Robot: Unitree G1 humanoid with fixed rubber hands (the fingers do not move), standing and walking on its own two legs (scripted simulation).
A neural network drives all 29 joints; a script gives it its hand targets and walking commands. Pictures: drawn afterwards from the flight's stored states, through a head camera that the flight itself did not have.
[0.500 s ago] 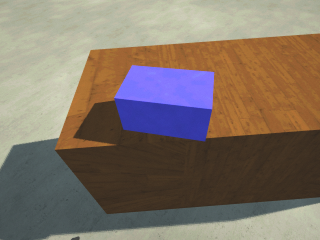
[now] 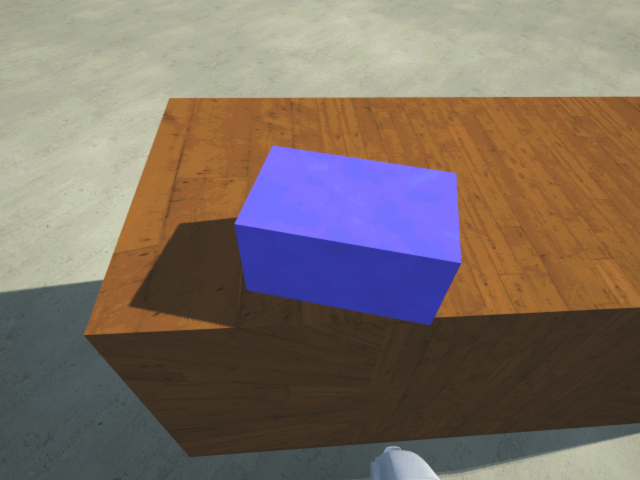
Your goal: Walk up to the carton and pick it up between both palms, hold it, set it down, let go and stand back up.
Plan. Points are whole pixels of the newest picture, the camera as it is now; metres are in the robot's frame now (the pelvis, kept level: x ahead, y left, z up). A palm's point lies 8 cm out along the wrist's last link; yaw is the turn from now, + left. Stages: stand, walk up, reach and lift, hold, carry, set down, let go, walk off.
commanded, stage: walk up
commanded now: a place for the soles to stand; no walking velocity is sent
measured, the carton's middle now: (349, 232) +0.47 -0.03 +0.02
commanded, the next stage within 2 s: reach and lift in 1.74 s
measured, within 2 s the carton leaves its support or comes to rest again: neither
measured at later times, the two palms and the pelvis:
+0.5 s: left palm (134, 430) +0.22 +0.27 -0.09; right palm out of the picture +0.14 -0.35 -0.11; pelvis +0.06 -0.03 -0.01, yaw +0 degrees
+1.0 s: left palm out of the picture +0.14 +0.27 -0.10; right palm (590, 464) +0.17 -0.34 -0.10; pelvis +0.07 -0.04 +0.01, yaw +2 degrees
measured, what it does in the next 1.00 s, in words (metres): steps on the spot: right foot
